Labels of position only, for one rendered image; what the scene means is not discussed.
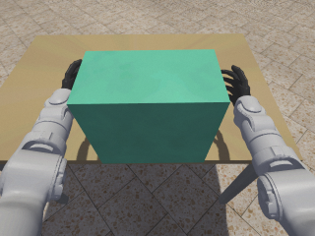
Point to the carton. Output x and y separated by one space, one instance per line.
149 106

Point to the table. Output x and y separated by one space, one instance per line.
40 72

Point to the left robot forearm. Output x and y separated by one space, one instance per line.
50 131

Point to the right robot hand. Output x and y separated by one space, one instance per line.
239 83

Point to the left robot upper arm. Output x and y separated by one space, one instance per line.
34 179

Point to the right robot forearm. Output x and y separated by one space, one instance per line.
265 143

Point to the right robot upper arm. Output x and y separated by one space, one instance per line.
288 197

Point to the left robot hand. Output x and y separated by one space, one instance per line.
71 75

